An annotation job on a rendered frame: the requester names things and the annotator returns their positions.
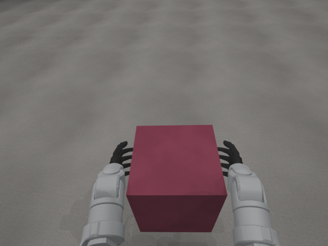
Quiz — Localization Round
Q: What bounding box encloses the left robot hand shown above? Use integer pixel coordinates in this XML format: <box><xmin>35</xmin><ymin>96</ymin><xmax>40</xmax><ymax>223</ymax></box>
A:
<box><xmin>109</xmin><ymin>141</ymin><xmax>133</xmax><ymax>176</ymax></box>

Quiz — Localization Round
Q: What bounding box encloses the robot left forearm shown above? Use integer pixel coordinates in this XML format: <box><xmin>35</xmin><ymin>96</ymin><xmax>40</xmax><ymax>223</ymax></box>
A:
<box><xmin>79</xmin><ymin>163</ymin><xmax>126</xmax><ymax>246</ymax></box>

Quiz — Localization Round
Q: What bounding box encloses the right robot hand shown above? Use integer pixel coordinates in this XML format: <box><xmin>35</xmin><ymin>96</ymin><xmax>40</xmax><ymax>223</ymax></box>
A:
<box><xmin>217</xmin><ymin>140</ymin><xmax>243</xmax><ymax>177</ymax></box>

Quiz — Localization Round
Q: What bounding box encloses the robot right forearm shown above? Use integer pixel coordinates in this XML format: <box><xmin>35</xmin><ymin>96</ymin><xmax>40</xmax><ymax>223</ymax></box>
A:
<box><xmin>228</xmin><ymin>163</ymin><xmax>280</xmax><ymax>246</ymax></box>

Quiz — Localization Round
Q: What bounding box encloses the carton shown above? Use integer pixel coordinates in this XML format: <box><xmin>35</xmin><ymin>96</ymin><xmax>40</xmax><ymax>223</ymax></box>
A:
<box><xmin>126</xmin><ymin>125</ymin><xmax>227</xmax><ymax>232</ymax></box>

